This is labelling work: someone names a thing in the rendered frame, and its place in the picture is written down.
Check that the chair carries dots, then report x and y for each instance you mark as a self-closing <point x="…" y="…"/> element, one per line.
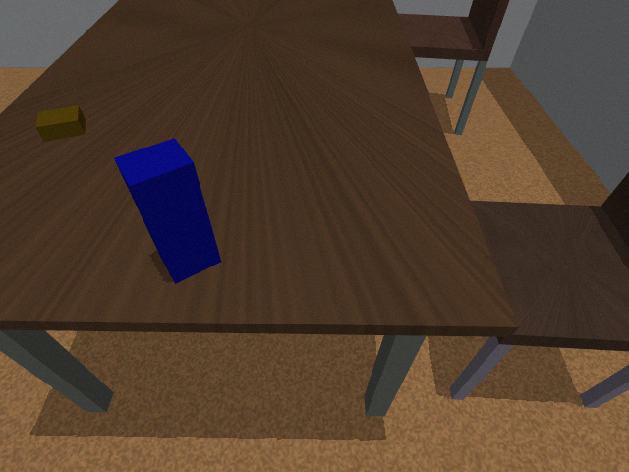
<point x="565" y="272"/>
<point x="459" y="38"/>

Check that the table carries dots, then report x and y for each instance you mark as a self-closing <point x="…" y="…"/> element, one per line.
<point x="334" y="199"/>

